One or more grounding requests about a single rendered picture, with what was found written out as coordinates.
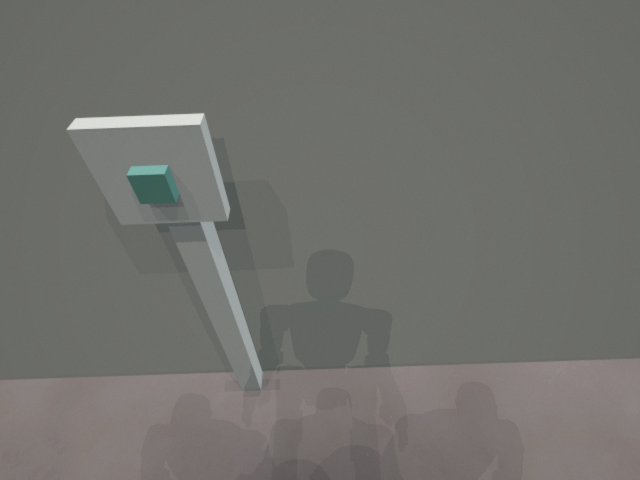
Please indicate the panel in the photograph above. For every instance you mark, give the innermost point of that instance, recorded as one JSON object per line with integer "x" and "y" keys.
{"x": 111, "y": 145}

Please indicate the button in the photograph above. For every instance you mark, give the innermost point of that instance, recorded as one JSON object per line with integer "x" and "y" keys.
{"x": 153, "y": 184}

